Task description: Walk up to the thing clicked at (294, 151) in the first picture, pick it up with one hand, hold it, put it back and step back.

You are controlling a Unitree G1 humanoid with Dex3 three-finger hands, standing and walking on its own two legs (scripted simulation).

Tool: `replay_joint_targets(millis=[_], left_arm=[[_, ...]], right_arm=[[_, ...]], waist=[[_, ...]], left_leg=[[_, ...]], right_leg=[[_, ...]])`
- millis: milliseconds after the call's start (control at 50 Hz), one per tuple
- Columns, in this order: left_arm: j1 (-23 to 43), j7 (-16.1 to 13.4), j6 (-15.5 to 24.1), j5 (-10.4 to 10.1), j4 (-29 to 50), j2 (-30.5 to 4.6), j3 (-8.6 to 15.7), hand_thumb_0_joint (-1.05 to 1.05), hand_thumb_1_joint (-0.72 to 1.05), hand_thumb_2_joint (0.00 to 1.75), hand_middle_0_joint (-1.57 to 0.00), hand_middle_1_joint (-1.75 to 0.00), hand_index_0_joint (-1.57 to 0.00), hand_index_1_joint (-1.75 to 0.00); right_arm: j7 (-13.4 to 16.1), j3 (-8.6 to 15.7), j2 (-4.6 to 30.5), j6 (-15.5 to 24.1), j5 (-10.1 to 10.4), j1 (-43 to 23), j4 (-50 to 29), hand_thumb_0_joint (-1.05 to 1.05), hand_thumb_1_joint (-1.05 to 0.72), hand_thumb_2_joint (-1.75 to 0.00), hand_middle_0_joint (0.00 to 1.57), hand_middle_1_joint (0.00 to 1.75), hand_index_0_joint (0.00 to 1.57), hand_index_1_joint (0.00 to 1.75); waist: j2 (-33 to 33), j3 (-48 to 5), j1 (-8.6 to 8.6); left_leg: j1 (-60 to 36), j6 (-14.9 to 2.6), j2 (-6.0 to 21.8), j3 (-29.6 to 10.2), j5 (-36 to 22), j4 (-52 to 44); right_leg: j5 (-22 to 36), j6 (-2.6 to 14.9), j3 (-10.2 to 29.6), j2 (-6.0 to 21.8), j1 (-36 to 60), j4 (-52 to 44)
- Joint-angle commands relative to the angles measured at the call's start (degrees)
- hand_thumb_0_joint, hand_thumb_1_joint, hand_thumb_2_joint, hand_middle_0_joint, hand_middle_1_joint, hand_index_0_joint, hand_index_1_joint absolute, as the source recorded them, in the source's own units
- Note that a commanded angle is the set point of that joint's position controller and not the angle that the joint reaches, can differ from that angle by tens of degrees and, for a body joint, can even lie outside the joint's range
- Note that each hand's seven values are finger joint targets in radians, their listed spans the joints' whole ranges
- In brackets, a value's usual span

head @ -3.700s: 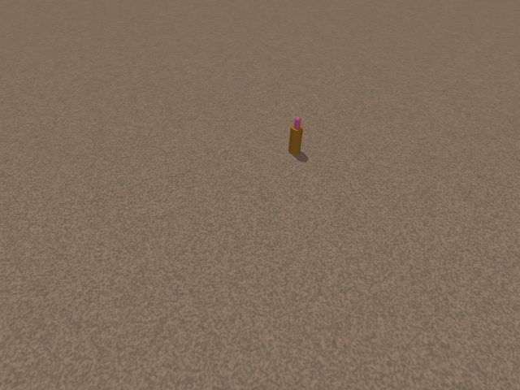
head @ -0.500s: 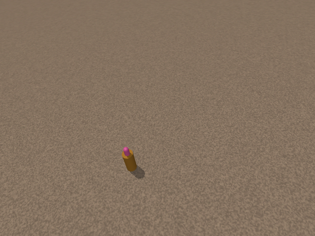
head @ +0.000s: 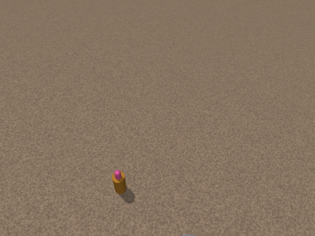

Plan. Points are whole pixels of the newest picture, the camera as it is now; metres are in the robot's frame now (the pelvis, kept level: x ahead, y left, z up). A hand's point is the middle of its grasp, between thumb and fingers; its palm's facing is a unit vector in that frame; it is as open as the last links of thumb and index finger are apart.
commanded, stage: walk up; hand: left
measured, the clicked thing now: (119, 180) +0.54 +0.19 -0.65
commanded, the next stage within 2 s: stand in 1.74 s
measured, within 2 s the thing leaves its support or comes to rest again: neither
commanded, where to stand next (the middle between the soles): +0.21 +0.00 m, yaw -2 degrees
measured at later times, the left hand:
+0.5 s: hand (59, 224) +0.20 +0.27 -0.14, palm faces -0.05 -0.90 -0.44, open 7.4 cm
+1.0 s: hand (65, 216) +0.22 +0.26 -0.15, palm faces +0.00 -0.94 -0.34, open 7.4 cm
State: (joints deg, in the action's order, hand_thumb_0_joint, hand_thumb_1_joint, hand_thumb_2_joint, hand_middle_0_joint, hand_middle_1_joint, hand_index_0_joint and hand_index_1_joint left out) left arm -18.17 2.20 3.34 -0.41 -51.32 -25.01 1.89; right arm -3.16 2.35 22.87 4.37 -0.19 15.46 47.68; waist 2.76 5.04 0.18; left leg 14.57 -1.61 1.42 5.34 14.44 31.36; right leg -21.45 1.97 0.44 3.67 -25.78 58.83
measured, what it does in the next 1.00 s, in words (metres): walks ahead: right foot, then left foot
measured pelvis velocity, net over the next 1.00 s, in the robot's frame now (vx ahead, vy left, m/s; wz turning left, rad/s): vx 0.15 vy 0.00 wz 0.00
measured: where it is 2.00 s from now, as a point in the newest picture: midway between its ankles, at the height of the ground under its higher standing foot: outside the picture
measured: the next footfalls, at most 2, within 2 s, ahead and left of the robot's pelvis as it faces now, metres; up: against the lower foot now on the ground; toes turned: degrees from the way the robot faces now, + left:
right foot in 0.20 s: +0.20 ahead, -0.14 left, +0.00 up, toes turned -3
left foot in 0.52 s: +0.23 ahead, +0.13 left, +0.00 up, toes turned +1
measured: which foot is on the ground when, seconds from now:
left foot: down 0.00-0.22, up 0.24-0.50, down 0.52-1.00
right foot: up 0.00-0.18, down 0.20-1.00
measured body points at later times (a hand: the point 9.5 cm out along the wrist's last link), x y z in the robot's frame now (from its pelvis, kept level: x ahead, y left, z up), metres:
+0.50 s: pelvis +0.12 -0.01 -0.01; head +0.15 -0.03 +0.44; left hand +0.20 +0.31 -0.11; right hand +0.19 -0.33 -0.14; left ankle +0.19 +0.13 -0.73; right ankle +0.16 -0.14 -0.73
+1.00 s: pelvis +0.15 +0.00 +0.01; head +0.16 +0.01 +0.46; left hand +0.22 +0.31 -0.12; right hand +0.28 -0.29 -0.11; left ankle +0.19 +0.13 -0.73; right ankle +0.16 -0.14 -0.73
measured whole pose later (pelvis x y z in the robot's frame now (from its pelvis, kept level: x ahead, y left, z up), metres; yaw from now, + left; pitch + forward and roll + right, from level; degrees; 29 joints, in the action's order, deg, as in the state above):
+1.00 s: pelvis +0.15 +0.00 +0.01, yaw +0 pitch -3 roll -1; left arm -5.0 0.7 1.2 -0.6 -65.4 -20.8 -0.6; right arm -1.3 -0.8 20.7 0.3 0.5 0.7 63.6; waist -0.5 3.9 1.4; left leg 13.5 0.9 2.4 1.0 11.1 27.2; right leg -12.5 -2.3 -2.5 3.1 -10.4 25.6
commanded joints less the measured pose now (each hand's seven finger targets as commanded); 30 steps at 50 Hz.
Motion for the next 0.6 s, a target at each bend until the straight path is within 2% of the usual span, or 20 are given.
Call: replay_joint_targets(millis=[0, 40, 100, 140, 160, 180, 200, 220, 240, 280, 300, 340, 400, 420, 460, 480, 500, 520, 540, 580], left_arm=[[-0.8, 0.1, 1.0, 0.7, 4.1, -9.8, 3.3, 0.00, 0.90, 0.90, -0.20, -0.30, -0.20, -0.30], [0.9, 0.3, 1.3, 0.8, 4.5, -9.3, 3.4, 0.00, 0.90, 0.90, -0.20, -0.30, -0.20, -0.30], [0.1, 0.2, 1.8, 0.8, 3.5, -9.2, 3.8, 0.00, 0.90, 0.90, -0.20, -0.30, -0.20, -0.30], [-3.4, -0.5, 2.3, 1.0, 1.7, -9.1, 4.2, 0.00, 0.90, 0.90, -0.20, -0.30, -0.20, -0.30], [-6.2, -1.2, 2.7, 1.2, 0.9, -11.4, 5.1, 0.00, 0.90, 0.90, -0.20, -0.30, -0.20, -0.30], [-9.7, -2.0, 3.3, 1.7, 1.1, -15.6, 6.4, 0.00, 0.90, 0.90, -0.20, -0.30, -0.20, -0.30], [-8.6, -2.4, 3.3, 1.3, 2.7, -19.8, 6.6, 0.00, 0.90, 0.90, -0.20, -0.30, -0.20, -0.30], [-5.7, -2.4, 2.8, 0.6, 3.5, -19.5, 6.3, 0.00, 0.90, 0.90, -0.20, -0.30, -0.20, -0.30], [-3.5, -2.4, 2.6, 0.2, 4.2, -17.1, 5.8, 0.00, 0.90, 0.90, -0.20, -0.30, -0.20, -0.30], [-0.3, -2.9, 2.4, 0.5, 5.0, -14.6, 4.8, 0.00, 0.90, 0.90, -0.20, -0.30, -0.20, -0.30], [0.2, -2.9, 2.2, 0.6, 4.7, -14.3, 4.3, 0.00, 0.90, 0.90, -0.20, -0.30, -0.20, -0.30], [1.8, -2.9, 1.9, 1.2, 5.1, -13.4, 3.8, 0.00, 0.90, 0.90, -0.20, -0.30, -0.20, -0.30], [4.4, -3.2, 1.3, 1.3, 4.7, -12.6, 3.3, 0.00, 0.90, 0.90, -0.20, -0.30, -0.20, -0.30], [5.7, -3.2, 0.9, 1.1, 4.6, -12.8, 3.1, 0.00, 0.90, 0.90, -0.20, -0.30, -0.20, -0.30], [7.8, -3.1, -0.1, 0.3, 4.5, -11.5, 2.3, 0.00, 0.90, 0.90, -0.20, -0.30, -0.20, -0.30], [6.9, -3.1, -0.5, 0.1, 4.0, -10.1, 1.7, 0.00, 0.90, 0.90, -0.20, -0.30, -0.20, -0.30], [6.9, -3.0, -1.0, -0.3, 3.9, -8.1, 1.1, 0.00, 0.90, 0.90, -0.20, -0.30, -0.20, -0.30], [4.4, -3.1, -1.6, -0.9, 2.3, -8.0, 1.1, 0.00, 0.90, 0.90, -0.20, -0.30, -0.20, -0.30], [3.9, -3.4, -1.9, -0.5, -0.4, -9.6, 1.6, 0.00, 0.90, 0.90, -0.20, -0.30, -0.20, -0.30], [5.6, -3.1, -1.5, 0.0, -2.2, -9.4, 1.5, 0.00, 0.90, 0.90, -0.20, -0.30, -0.20, -0.30]], right_arm=[[1.5, 5.2, 16.0, 1.1, -0.2, 3.1, -3.8, 0.00, -0.90, -0.90, 0.20, 0.30, 0.20, 0.30], [1.2, 5.0, 16.1, 1.0, -0.3, 3.5, -4.2, 0.00, -0.90, -0.90, 0.20, 0.30, 0.20, 0.30], [0.8, 5.0, 16.1, 0.1, -0.2, 0.4, -5.4, 0.00, -0.90, -0.90, 0.20, 0.30, 0.20, 0.30], [1.0, 4.1, 14.5, -0.8, 0.1, -0.9, -5.8, 0.00, -0.90, -0.90, 0.20, 0.30, 0.20, 0.30], [1.1, 3.0, 11.5, -0.9, 0.3, 0.9, -5.9, 0.00, -0.90, -0.90, 0.20, 0.30, 0.20, 0.30], [1.2, 1.8, 8.3, -0.8, 0.5, 2.8, -6.3, 0.00, -0.90, -0.90, 0.20, 0.30, 0.20, 0.30], [1.6, 1.7, 8.4, -1.5, 0.4, 3.6, -6.1, 0.00, -0.90, -0.90, 0.20, 0.30, 0.20, 0.30], [2.5, 3.3, 13.1, -2.5, -0.4, 2.1, -4.7, 0.00, -0.90, -0.90, 0.20, 0.30, 0.20, 0.30], [2.7, 3.6, 13.7, -2.7, 0.2, 2.5, -3.4, 0.00, -0.90, -0.90, 0.20, 0.30, 0.20, 0.30], [2.5, 3.3, 12.8, -2.7, 0.4, 4.3, -1.5, 0.00, -0.90, -0.90, 0.20, 0.30, 0.20, 0.30], [2.4, 3.2, 12.1, -2.8, 0.1, 5.6, -0.3, 0.00, -0.90, -0.90, 0.20, 0.30, 0.20, 0.30], [2.1, 3.0, 10.7, -3.3, -0.2, 5.7, 0.9, 0.00, -0.90, -0.90, 0.20, 0.30, 0.20, 0.30], [2.1, 2.7, 9.4, -3.5, 0.1, 3.0, 2.3, 0.00, -0.90, -0.90, 0.20, 0.30, 0.20, 0.30], [2.3, 2.7, 9.4, -3.4, 0.1, 3.0, 2.9, 0.00, -0.90, -0.90, 0.20, 0.30, 0.20, 0.30], [2.9, 3.0, 10.1, -2.8, -0.1, 3.1, 4.2, 0.00, -0.90, -0.90, 0.20, 0.30, 0.20, 0.30], [3.2, 3.2, 11.4, -2.5, -0.3, 1.3, 4.0, 0.00, -0.90, -0.90, 0.20, 0.30, 0.20, 0.30], [3.4, 3.5, 14.3, -2.1, -0.9, -0.3, 3.6, 0.00, -0.90, -0.90, 0.20, 0.30, 0.20, 0.30], [3.3, 3.3, 16.6, -1.9, -0.1, -5.2, 2.4, 0.00, -0.90, -0.90, 0.20, 0.30, 0.20, 0.30], [3.1, 3.0, 16.3, -2.1, 0.2, -8.1, 2.8, 0.00, -0.90, -0.90, 0.20, 0.30, 0.20, 0.30], [3.0, 1.6, 13.5, -2.6, 0.2, -9.9, 4.2, 0.00, -0.90, -0.90, 0.20, 0.30, 0.20, 0.30]], waist=[[-11.9, -1.3, -1.87], [-11.6, -1.5, -2.10], [-11.6, -2.0, -0.54], [-7.7, -3.5, 2.08], [-1.5, -5.7, 3.46], [10.9, -8.1, 5.18], [13.1, -7.4, 4.24], [6.2, -4.4, 3.69], [3.7, -3.0, 2.73], [4.6, -3.7, 0.90], [6.0, -4.1, 0.27], [7.1, -4.0, -0.06], [8.5, -5.5, 0.22], [7.8, -6.6, -0.37], [5.4, -7.2, -1.78], [2.4, -6.7, -1.33], [-4.2, -6.5, -0.46], [-9.2, -6.7, 1.76], [-9.1, -6.3, 2.07], [-7.9, -5.7, 2.11]], left_leg=[[-5.3, -13.08, 15.0, -12.2, -10.9, -14.2], [-4.0, -12.34, 13.9, -10.8, -11.0, -13.6], [1.5, -10.78, 12.2, -8.9, -4.1, -10.4], [6.3, -8.41, 10.5, -6.8, -2.8, -2.1], [9.2, -6.29, 8.1, -5.1, -2.4, 6.0], [14.5, -3.52, 2.5, -0.5, 3.3, 21.7], [22.5, -0.83, -2.9, -1.8, 17.2, 29.5], [21.3, -0.46, 1.1, -7.2, 19.9, 33.6], [21.6, -0.41, 2.2, -9.0, 18.1, 34.6], [19.4, 0.00, 3.9, -8.4, 13.4, 30.2], [15.5, 0.38, 3.6, -7.4, 11.5, 27.4], [10.8, 0.93, 2.7, -4.9, 9.9, 22.3], [4.4, 1.39, 1.9, -3.4, 5.2, 12.4], [1.4, 1.27, 1.3, -2.5, 2.3, 10.3], [-4.6, 0.39, 0.4, -2.4, -4.7, 3.2], [-5.3, -0.38, 2.2, -5.5, -6.4, -0.2], [-3.2, -2.35, 9.4, -15.5, -7.8, -3.8], [4.1, -7.51, 16.0, -24.1, -2.5, -8.0], [8.4, -8.99, 15.5, -22.8, 0.1, -7.6], [9.7, -4.28, 9.9, -15.9, 1.3, -5.5]], right_leg=[[2.7, -1.64, -0.9, 2.9, -5.1, -10.4], [6.0, -1.46, -2.2, 2.2, -2.0, -15.4], [9.5, -1.10, -4.6, -0.5, 6.2, -21.1], [13.3, -0.87, -5.5, -2.7, 16.5, -26.7], [11.6, -0.06, -2.5, -2.3, 23.8, -29.6], [5.9, 2.92, 12.1, 7.5, 28.1, -37.2], [3.3, 10.48, 34.4, 20.9, 27.7, -44.0], [3.4, 15.11, 35.7, 23.0, 21.4, -42.1], [6.6, 14.72, 28.5, 20.0, 19.9, -41.3], [13.2, 11.83, 17.6, 14.9, 18.0, -38.7], [17.4, 10.75, 13.1, 12.8, 14.5, -37.4], [20.8, 9.99, 7.9, 10.5, 9.6, -36.2], [24.2, 8.98, 5.0, 9.5, 6.5, -32.4], [24.5, 8.63, 4.6, 9.6, 5.4, -30.3], [20.1, 6.25, 4.3, 8.7, 1.1, -25.7], [15.7, 4.25, 3.9, 7.0, -0.3, -24.2], [8.7, 1.40, 2.2, 3.4, -1.6, -20.4], [-1.0, -0.44, -1.5, -1.7, 5.0, -17.0], [-4.5, -0.34, -1.0, -1.3, 10.9, -17.2], [3.1, 0.07, 0.9, 0.4, 13.4, -25.1]])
